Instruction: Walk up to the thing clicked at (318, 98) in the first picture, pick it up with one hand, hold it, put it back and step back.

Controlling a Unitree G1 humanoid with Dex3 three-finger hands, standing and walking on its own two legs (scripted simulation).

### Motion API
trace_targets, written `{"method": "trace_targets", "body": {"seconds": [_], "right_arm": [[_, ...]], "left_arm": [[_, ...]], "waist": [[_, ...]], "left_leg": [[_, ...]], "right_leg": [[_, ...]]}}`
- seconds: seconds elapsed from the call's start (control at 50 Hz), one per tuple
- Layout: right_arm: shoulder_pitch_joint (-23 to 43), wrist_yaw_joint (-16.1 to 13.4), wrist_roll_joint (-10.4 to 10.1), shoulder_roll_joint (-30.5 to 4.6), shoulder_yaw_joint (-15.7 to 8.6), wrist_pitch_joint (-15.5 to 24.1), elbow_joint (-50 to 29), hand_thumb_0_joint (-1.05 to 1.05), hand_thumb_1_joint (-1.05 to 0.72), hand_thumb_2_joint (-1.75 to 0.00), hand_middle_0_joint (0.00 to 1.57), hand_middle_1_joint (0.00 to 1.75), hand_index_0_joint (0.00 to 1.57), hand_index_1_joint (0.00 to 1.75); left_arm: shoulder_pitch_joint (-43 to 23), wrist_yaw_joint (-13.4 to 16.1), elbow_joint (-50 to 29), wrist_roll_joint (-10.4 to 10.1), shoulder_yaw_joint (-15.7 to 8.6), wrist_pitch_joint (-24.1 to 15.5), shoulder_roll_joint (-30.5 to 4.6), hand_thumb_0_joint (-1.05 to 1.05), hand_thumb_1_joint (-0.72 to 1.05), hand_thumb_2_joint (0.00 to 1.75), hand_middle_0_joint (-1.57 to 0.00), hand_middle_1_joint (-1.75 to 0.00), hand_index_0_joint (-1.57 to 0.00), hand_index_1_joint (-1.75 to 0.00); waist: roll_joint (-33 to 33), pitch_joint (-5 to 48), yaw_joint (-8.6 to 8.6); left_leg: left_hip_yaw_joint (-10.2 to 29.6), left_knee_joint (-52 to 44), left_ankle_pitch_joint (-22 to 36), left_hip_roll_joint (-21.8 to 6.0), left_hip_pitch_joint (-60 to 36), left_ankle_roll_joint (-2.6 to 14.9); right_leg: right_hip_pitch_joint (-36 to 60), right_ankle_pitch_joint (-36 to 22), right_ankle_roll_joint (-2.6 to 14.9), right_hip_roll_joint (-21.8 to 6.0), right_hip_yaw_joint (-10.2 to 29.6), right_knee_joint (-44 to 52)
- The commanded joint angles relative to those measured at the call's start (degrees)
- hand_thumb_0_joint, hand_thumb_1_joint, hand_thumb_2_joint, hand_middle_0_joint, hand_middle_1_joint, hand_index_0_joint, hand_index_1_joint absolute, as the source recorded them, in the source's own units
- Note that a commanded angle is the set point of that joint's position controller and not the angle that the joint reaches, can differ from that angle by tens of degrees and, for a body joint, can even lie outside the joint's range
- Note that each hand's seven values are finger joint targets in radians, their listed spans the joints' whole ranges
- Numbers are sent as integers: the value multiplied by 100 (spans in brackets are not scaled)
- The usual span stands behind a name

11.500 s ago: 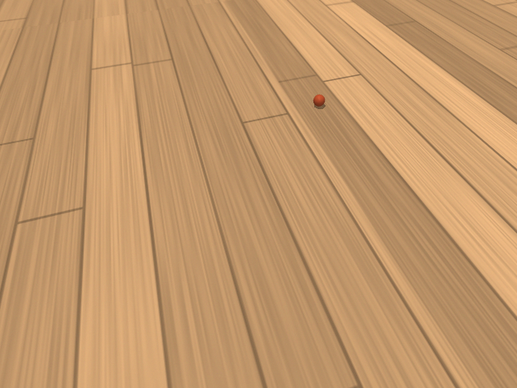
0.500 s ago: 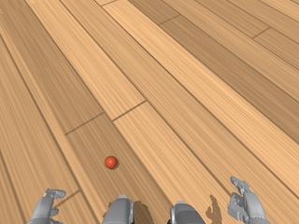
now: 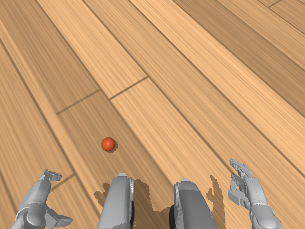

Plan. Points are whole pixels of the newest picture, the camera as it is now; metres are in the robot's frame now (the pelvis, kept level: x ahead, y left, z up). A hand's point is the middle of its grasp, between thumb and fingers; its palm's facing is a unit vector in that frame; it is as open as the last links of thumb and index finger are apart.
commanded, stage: rise first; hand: left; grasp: from above
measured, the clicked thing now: (108, 144) +0.45 +0.23 -0.57
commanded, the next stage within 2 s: none
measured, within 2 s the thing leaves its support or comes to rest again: neither
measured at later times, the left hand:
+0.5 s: hand (81, 163) +0.31 +0.28 -0.32, palm faces -0.47 -0.24 -0.85, open 14.0 cm
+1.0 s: hand (88, 153) +0.36 +0.28 -0.40, palm faces -0.46 -0.03 -0.89, open 14.2 cm
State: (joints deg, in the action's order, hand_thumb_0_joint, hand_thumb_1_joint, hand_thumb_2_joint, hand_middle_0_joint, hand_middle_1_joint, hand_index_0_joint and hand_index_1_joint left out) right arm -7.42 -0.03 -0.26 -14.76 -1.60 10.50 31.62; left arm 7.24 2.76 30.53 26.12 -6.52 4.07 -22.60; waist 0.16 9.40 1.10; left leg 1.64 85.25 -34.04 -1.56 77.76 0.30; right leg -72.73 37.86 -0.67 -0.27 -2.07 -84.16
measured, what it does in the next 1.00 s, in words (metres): lowers itself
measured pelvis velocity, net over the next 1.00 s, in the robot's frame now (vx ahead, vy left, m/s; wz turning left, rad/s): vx -0.06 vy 0.00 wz -0.12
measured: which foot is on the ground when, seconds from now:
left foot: down 0.00-1.00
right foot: down 0.00-1.00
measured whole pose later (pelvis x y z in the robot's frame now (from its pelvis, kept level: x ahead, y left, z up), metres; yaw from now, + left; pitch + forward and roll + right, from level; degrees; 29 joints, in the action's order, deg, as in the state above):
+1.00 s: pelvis -0.06 +0.00 -0.24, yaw -7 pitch +34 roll -7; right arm -5.5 5.1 5.4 -14.9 -0.8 1.6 44.0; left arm -42.4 19.2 69.4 69.7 -6.0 -15.7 -39.5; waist -0.9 4.7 6.1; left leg 6.4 130.3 -35.7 -3.0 128.9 0.7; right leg -121.9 40.5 -0.9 2.1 -5.0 -128.3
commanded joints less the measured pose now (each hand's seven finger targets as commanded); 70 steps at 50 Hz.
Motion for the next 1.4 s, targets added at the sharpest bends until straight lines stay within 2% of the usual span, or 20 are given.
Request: {"method": "trace_targets", "body": {"seconds": [0.0, 0.04, 0.12, 0.16, 0.2, 0.26, 0.38, 0.46, 0.54, 0.62, 0.74, 0.8, 0.88, 0.96, 1.0, 1.16, 1.2, 1.3, 1.32, 1.38], "right_arm": [[-69, 26, -17, -1035, -465, 326, -337, 0, -87, -89, 20, 30, 20, 30], [-50, 51, -19, -1080, -455, 309, -191, 0, -88, -90, 20, 30, 20, 30], [-78, 100, -26, -1147, -484, 186, 32, 0, -90, -90, 20, 30, 20, 30], [-160, 135, -30, -1125, -492, 118, 133, 0, -88, -90, 20, 30, 20, 30], [-223, 167, 0, -1125, -506, 82, 237, 0, -86, -89, 20, 30, 20, 30], [-332, 173, 35, -1163, -555, 24, 374, 0, -86, -89, 20, 30, 20, 30], [-397, 191, 133, -1157, -547, -144, 545, 0, -86, -89, 20, 30, 20, 30], [-513, 214, 185, -1149, -505, -286, 631, 0, -87, -89, 20, 30, 20, 30], [-639, 259, 244, -1177, -452, -440, 762, 0, -88, -90, 20, 30, 20, 30], [-627, 309, 332, -1207, -402, -578, 826, 0, -89, -90, 20, 30, 20, 30], [-743, 370, 411, -1307, -381, -708, 965, 0, -90, -90, 20, 30, 20, 30], [-764, 390, 448, -1314, -381, -748, 1014, 0, -90, -90, 20, 30, 20, 30], [-803, 442, 522, -1326, -349, -794, 1080, 0, -91, -90, 20, 30, 20, 30], [-812, 482, 608, -1297, -306, -815, 1107, 0, -91, -90, 20, 30, 20, 30], [-813, 494, 637, -1271, -283, -821, 1113, 0, -91, -91, 20, 30, 20, 30], [-867, 546, 767, -1269, -208, -774, 1137, 0, -91, -90, 20, 30, 20, 30], [-922, 550, 768, -1258, -194, -783, 1165, 0, -91, -90, 20, 30, 20, 30], [-845, 563, 795, -1293, -154, -779, 1152, 0, -91, -90, 20, 30, 20, 30], [-825, 556, 785, -1260, -135, -786, 1141, 0, -91, -90, 20, 30, 20, 30], [-824, 572, 800, -1278, -93, -785, 1146, 0, -91, -90, 20, 30, 20, 30]], "left_arm": [[-985, 244, -670, 559, -186, -739, -1127, 0, -53, 98, -6, -108, -6, -108], [-1299, 393, -446, 799, -396, -948, -1525, 0, -54, 98, -7, -108, -7, -108], [-1830, 690, 353, 1342, -580, -1088, -1884, 0, -58, 101, -7, -108, -7, -109], [-2201, 788, 642, 1545, -535, -1109, -1904, 0, -56, 102, -6, -108, -6, -109], [-2828, 846, 742, 1713, -398, -1157, -1876, 0, -53, 102, -5, -109, -5, -109], [-3533, 901, 1038, 2000, -532, -1268, -2372, 0, -53, 102, -6, -107, -5, -107], [-4522, 964, 1635, 2512, -541, -1529, -2795, 0, -54, 103, -5, -107, -5, -107], [-4950, 1068, 1891, 2825, -556, -1675, -3034, 0, -54, 103, -5, -107, -5, -107], [-5246, 1214, 2333, 3130, -495, -1775, -3073, 0, -55, 104, -5, -103, -5, -104], [-5583, 1373, 2683, 3446, -415, -1858, -3206, 0, -56, 104, -6, -102, -6, -103], [-6052, 1578, 2785, 3845, -275, -1898, -3170, 0, -57, 104, -6, -100, -5, -101], [-6290, 1685, 2846, 3977, -189, -1918, -3118, 0, -57, 104, -6, -100, -5, -101], [-6422, 1833, 2919, 4173, -283, -1939, -3294, 0, -58, 103, -6, -100, -6, -101], [-6503, 1975, 3279, 4346, -291, -1965, -3306, 0, -56, 102, -6, -102, -6, -101], [-6529, 2042, 3363, 4399, -347, -1983, -3397, 0, -57, 102, -7, -101, -6, -101], [-6785, 2163, 3642, 4358, -369, -1940, -3445, 0, -57, 101, -6, -103, -6, -103], [-6773, 2157, 3586, 4379, -424, -1932, -3554, 0, -57, 101, -6, -102, -6, -102], [-6896, 2153, 3741, 4403, -432, -1931, -3649, 0, -56, 101, -6, -103, -6, -103], [-6828, 2166, 3733, 4377, -449, -1921, -3619, 0, -58, 102, -6, -103, -6, -103], [-6794, 2183, 3770, 4389, -432, -1888, -3600, 0, -57, 102, -6, -103, -6, -103]], "waist": [[809, 2415, 107], [863, 2595, 51], [696, 2869, -68], [485, 3122, -103], [418, 3455, -29], [236, 3633, -58], [383, 3457, -9], [404, 3570, 31], [447, 3335, 139], [599, 2964, 230], [1261, 3194, 314], [1340, 3171, 408], [1420, 3386, 379], [1229, 3267, 488], [1078, 3304, 454], [1001, 3340, 623], [1051, 3503, 582], [1219, 3225, 636], [1209, 3220, 563], [1264, 3201, 609]], "left_leg": [[295, -415, 1296, 18, -1698, -19], [275, -55, 1470, 31, -1385, -13], [202, 583, 1462, 56, -659, 32], [67, 964, 1495, 75, -327, 94], [44, 1235, 1402, 74, -114, 102], [-31, 1591, 959, 71, 431, 131], [-59, 1976, 67, 66, 1169, 115], [-66, 2279, 61, 71, 1488, 142], [-20, 2509, 70, 64, 1700, 162], [70, 2556, -326, 57, 1951, 152], [276, 2650, -23, -1, 1452, 50], [330, 2723, 70, -20, 1413, 30], [292, 2960, 442, -19, 1374, 38], [205, 3192, 417, -4, 1714, 92], [117, 3329, 428, 14, 1891, 122], [116, 3578, 421, -27, 2177, 158], [101, 3657, 664, -26, 2156, 154], [167, 3660, 328, -52, 2290, 140], [147, 3671, 372, -52, 2278, 141], [172, 3697, 445, -62, 2232, 130]], "right_leg": [[-646, -1278, 244, 175, -40, 10], [-937, -1396, 242, 185, -42, -324], [-1410, -1413, 238, 222, -69, -777], [-1406, -1478, 212, 256, -62, -861], [-1506, -1432, 216, 267, -86, -1030], [-1563, -1115, 195, 295, -85, -1179], [-2206, -176, 243, 335, -134, -1501], [-2282, -146, 241, 363, -164, -1722], [-2710, -225, 264, 382, -268, -1968], [-3129, 135, 302, 394, -379, -2193], [-3712, -319, 342, 367, -571, -2752], [-3924, -419, 340, 369, -612, -2869], [-3878, -724, 327, 372, -609, -3019], [-3840, -740, 300, 403, -594, -3019], [-3682, -749, 285, 424, -555, -2975], [-3543, -814, 236, 456, -601, -3073], [-3411, -1048, 235, 475, -593, -3137], [-3743, -750, 273, 491, -653, -3253], [-3719, -779, 274, 494, -632, -3236], [-3722, -856, 282, 505, -668, -3320]]}}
